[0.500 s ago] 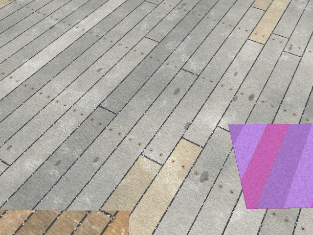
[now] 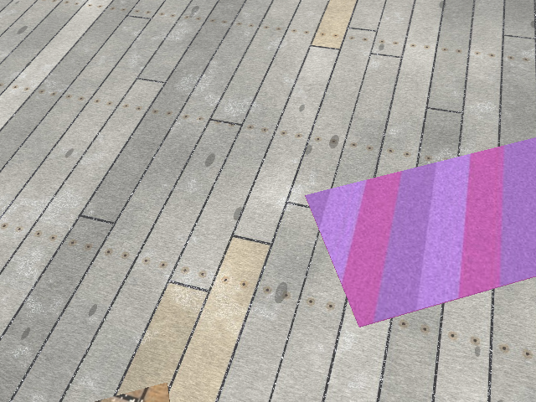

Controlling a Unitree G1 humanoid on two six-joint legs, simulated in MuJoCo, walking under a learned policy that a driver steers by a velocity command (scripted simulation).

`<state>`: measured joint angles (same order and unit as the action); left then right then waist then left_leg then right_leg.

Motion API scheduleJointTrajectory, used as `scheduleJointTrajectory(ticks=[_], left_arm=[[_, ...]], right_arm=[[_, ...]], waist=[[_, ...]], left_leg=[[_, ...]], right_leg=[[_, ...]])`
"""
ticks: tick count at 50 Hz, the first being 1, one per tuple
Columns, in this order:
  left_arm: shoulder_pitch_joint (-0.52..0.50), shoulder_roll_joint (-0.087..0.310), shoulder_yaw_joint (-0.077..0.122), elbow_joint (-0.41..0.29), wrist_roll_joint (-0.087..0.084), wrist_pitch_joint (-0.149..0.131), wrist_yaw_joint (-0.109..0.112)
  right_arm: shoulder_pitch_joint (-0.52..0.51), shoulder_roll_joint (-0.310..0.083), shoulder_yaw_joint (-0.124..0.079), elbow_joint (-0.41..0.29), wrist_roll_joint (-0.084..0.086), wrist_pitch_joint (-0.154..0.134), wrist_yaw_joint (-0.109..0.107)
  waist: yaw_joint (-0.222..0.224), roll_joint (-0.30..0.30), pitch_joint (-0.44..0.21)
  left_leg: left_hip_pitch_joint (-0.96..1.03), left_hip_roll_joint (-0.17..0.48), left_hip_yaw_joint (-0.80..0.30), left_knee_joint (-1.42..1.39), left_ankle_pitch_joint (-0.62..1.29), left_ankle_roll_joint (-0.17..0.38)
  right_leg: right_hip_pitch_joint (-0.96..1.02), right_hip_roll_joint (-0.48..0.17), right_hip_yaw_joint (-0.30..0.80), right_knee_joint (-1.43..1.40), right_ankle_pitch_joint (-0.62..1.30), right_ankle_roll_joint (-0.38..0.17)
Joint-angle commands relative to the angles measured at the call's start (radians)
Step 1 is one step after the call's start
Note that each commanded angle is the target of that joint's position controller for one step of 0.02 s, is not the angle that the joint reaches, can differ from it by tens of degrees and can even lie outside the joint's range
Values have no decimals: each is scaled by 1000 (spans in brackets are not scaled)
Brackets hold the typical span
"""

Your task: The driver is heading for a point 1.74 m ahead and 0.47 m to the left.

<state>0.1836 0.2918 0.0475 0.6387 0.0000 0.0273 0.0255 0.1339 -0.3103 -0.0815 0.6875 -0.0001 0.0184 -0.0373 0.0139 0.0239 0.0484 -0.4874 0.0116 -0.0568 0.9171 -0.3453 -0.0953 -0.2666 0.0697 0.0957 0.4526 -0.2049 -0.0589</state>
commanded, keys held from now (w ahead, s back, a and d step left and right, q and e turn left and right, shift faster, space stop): q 0.24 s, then w+q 0.62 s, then w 0.06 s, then w+e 0.08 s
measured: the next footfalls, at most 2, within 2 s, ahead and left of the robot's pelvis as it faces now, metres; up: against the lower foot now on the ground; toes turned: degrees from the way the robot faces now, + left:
left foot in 0.14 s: +0.05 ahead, +0.16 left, +0.00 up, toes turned +0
left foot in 0.68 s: +0.19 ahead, +0.25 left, +0.00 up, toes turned +20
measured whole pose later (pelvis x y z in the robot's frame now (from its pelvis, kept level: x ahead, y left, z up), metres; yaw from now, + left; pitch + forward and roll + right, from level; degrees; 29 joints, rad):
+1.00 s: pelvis +0.24 +0.20 +0.00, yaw +26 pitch +2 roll -1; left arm 0.10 0.31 0.04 0.68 0.01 -0.10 -0.02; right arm 0.37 -0.28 -0.03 0.69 0.01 -0.06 0.00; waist -0.06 -0.04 0.03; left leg -0.09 -0.10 -0.09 0.30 -0.24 0.09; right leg -0.68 -0.07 0.06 0.71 0.06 0.05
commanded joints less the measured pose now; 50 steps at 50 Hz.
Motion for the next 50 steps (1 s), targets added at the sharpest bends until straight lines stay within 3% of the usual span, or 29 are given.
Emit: scheduleJointTrajectory(ticks=[1,6,8,9,10,12,14,16,17,18,19,20,21,22,25,27,28,31,33,34,35,36,37,38,39,40,42,45,50], left_arm=[[-29,124,29,-54,12,-11,0],[-27,89,4,1,16,-25,-21],[44,124,16,9,34,-42,-19],[36,111,16,3,33,-45,-14],[-8,129,22,1,31,-43,-5],[-31,106,28,-11,20,-26,7],[-13,77,29,-27,22,-17,5],[14,77,36,-33,9,-30,-5],[75,102,45,-19,3,-42,-9],[150,166,63,6,-1,-57,-15],[154,192,71,15,7,-73,-14],[151,162,62,14,7,-87,-8],[157,131,53,10,-4,-97,-4],[110,144,55,14,-7,-96,-3],[83,139,53,18,-4,-100,-9],[104,163,60,33,-7,-101,-15],[92,196,67,41,-15,-99,-19],[120,224,77,63,-32,-90,-29],[119,204,68,67,-33,-90,-29],[126,161,52,56,-12,-96,-26],[138,42,14,-29,29,-112,-28],[79,118,23,-39,-12,-139,-30],[21,178,40,-53,-48,-153,-36],[18,171,34,-47,-39,-162,-34],[22,165,35,-28,-4,-166,-29],[40,157,38,-24,11,-159,-28],[44,147,38,-8,14,-143,-32],[-10,107,24,-7,23,-125,-31],[-196,54,-4,-30,-1,-139,-58]], right_arm=[[-14,-51,-2,-55,5,-13,8],[15,-49,8,-38,2,-28,25],[1,-169,-12,-68,-7,-31,16],[-4,-189,-25,-53,7,-30,21],[-3,-153,-20,-65,13,-30,25],[-5,-131,-11,-69,10,-33,26],[31,-110,-7,-65,15,-33,22],[32,-96,-3,-84,17,-31,21],[-6,-78,2,-112,21,-35,18],[-51,-51,10,-146,31,-42,18],[-96,-73,6,-176,30,-47,20],[-78,-97,-4,-172,31,-49,23],[-68,-89,-1,-163,20,-57,33],[-30,-64,3,-162,32,-56,37],[-57,-43,18,-165,26,-54,61],[-88,-18,32,-177,20,-56,75],[-78,-6,39,-188,27,-57,80],[-57,-57,22,-191,31,-49,85],[112,-122,-20,-143,26,-39,76],[290,-187,-55,-101,34,-32,64],[331,-332,-75,-117,33,-36,49],[332,-275,-54,-147,28,-59,58],[287,-204,-32,-136,18,-76,62],[244,-169,-21,-137,15,-84,63],[196,-145,-11,-142,11,-86,63],[146,-136,-6,-149,-3,-84,60],[109,-130,-4,-148,-6,-90,52],[157,-137,-4,-107,8,-97,36],[247,-141,-1,-28,16,-99,24]], waist=[[15,-159,-122],[-15,-119,-67],[43,10,-85],[50,96,-91],[15,88,-83],[16,128,-83],[21,134,-106],[36,46,-35],[66,-30,-5],[83,-159,3],[89,-193,44],[70,-111,52],[75,-62,47],[36,-109,27],[51,-97,16],[74,-90,14],[58,-131,9],[39,-120,-15],[-62,-77,-101],[-148,-9,-189],[-99,314,-243],[-145,193,-335],[-131,126,-198],[-98,77,-135],[-63,27,-93],[-21,45,-85],[2,56,-68],[-9,36,-33],[-95,47,-5]], left_leg=[[77,33,-2,-131,4,4],[307,21,26,-505,207,50],[342,115,-91,-449,513,104],[288,112,-119,-445,437,154],[235,113,-154,-476,364,175],[199,124,-208,-490,347,184],[177,108,-237,-493,60,201],[32,54,-218,-453,-297,188],[-114,-3,-136,-345,-315,154],[-235,-47,-31,-143,-193,126],[-344,13,-34,57,-195,119],[-386,42,-73,174,-180,120],[-389,63,-89,195,-145,116],[-407,78,-76,185,-89,115],[-257,99,7,62,38,89],[-163,83,56,-57,82,81],[-95,82,67,-128,90,85],[34,30,133,-240,102,123],[316,-54,180,-322,130,177],[561,-35,88,-338,113,223],[787,263,-530,-514,-92,403],[805,347,-836,-704,-329,478],[730,339,-714,-707,-316,444],[617,298,-594,-688,-201,412],[509,244,-462,-653,28,375],[422,211,-418,-681,49,370],[335,178,-359,-711,176,376],[320,144,-244,-720,352,358],[334,115,-133,-732,359,287]], right_leg=[[91,-248,205,-110,192,-167],[9,-213,174,-92,87,-111],[1,-123,106,-15,0,-29],[24,-56,10,13,-6,13],[51,-42,-25,51,-17,32],[65,-40,-53,100,4,29],[60,-27,-75,107,-212,20],[74,-84,-6,23,-397,-28],[152,-160,115,-68,-504,-77],[229,-333,367,-216,-617,-163],[225,-475,523,-282,-586,-239],[226,-496,525,-281,-524,-257],[245,-446,396,-263,-347,-223],[281,-426,357,-273,-354,-197],[199,-332,79,-292,-63,-137],[170,-295,-44,-287,17,-116],[143,-302,-62,-280,7,-109],[147,-332,-108,-213,41,-82],[75,-294,-214,52,333,-26],[-69,-241,-273,335,312,28],[-477,-78,-236,747,-337,113],[-597,-49,-9,898,-362,103],[-682,-105,-3,916,-268,73],[-638,-145,-8,844,-178,53],[-558,-177,-6,757,-119,51],[-493,-187,2,699,-66,57],[-426,-174,-15,637,-16,78],[-441,-151,-40,472,114,109],[-343,-117,-83,154,389,99]])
